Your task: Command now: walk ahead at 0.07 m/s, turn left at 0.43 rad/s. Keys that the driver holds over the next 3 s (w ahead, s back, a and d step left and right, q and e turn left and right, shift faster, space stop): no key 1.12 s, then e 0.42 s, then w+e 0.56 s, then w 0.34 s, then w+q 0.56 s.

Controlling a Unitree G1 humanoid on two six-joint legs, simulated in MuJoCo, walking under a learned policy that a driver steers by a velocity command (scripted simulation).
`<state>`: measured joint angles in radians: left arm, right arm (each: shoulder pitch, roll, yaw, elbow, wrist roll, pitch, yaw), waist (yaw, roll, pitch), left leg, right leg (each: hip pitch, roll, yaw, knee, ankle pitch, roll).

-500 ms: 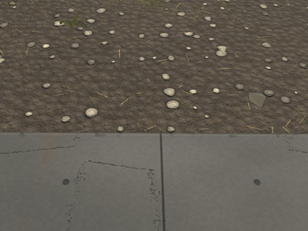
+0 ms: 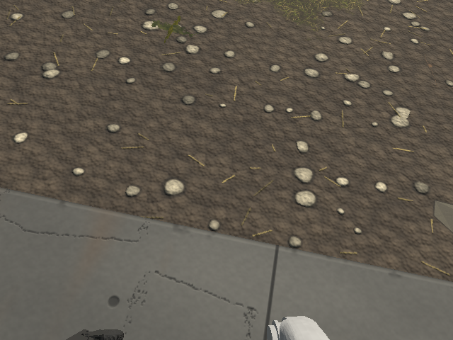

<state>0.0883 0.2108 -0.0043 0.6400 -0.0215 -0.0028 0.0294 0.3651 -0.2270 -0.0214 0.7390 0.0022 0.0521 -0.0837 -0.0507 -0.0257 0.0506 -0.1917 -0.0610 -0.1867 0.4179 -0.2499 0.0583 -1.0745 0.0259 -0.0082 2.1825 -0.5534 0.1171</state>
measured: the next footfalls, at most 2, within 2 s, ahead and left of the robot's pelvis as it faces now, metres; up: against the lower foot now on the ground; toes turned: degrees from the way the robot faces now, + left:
right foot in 0.20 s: +0.23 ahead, -0.18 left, +0.18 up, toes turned -1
left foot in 1.02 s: +0.07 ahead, +0.21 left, +0.00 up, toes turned +5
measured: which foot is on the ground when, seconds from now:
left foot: down 0.00-0.22, up 0.24-1.00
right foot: up 0.00-0.18, down 0.20-1.00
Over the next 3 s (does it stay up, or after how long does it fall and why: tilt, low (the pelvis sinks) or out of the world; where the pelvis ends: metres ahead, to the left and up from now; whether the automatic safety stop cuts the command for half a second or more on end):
stays up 0.79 -0.14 0.14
